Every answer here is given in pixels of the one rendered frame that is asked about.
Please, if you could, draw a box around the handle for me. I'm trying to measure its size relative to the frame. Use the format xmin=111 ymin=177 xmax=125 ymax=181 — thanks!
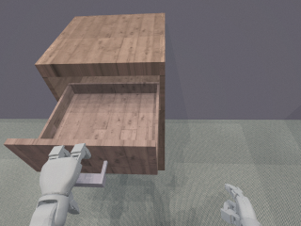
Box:
xmin=74 ymin=160 xmax=108 ymax=187

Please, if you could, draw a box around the cabinet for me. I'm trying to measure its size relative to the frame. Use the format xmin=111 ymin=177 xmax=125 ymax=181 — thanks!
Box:
xmin=35 ymin=12 xmax=166 ymax=170

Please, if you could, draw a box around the drawer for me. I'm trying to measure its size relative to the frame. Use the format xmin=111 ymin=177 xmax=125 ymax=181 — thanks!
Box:
xmin=4 ymin=82 xmax=160 ymax=175

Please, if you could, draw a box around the robot left forearm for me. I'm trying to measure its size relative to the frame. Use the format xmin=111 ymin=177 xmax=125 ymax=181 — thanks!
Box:
xmin=29 ymin=194 xmax=70 ymax=226

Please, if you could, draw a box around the robot right hand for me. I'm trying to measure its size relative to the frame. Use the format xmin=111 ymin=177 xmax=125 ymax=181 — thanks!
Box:
xmin=220 ymin=184 xmax=257 ymax=226

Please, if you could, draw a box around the robot left hand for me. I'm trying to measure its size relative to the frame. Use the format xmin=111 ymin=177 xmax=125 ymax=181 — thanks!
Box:
xmin=40 ymin=143 xmax=91 ymax=215

